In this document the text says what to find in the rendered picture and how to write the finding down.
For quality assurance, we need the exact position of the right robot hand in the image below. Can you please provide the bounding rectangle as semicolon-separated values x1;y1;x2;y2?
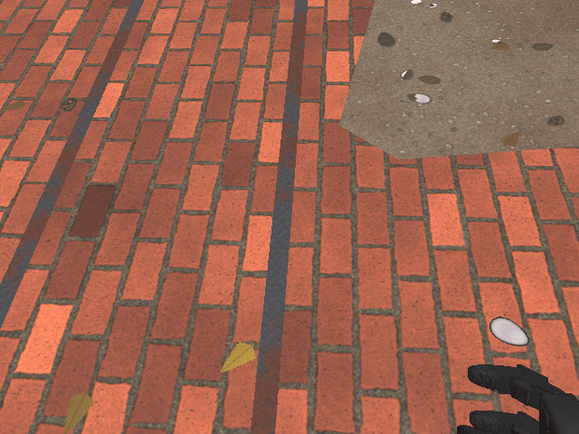
457;364;579;434

